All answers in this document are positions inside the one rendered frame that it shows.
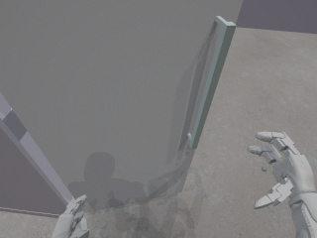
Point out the robot right hand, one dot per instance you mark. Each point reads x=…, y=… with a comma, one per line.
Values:
x=299, y=175

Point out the handle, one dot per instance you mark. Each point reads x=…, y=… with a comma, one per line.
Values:
x=223, y=44

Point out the robot left hand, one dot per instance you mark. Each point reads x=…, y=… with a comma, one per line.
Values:
x=66, y=223

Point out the robot right forearm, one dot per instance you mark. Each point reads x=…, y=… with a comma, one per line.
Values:
x=304, y=214

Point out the fridge door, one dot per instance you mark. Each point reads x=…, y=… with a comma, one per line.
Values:
x=109, y=89

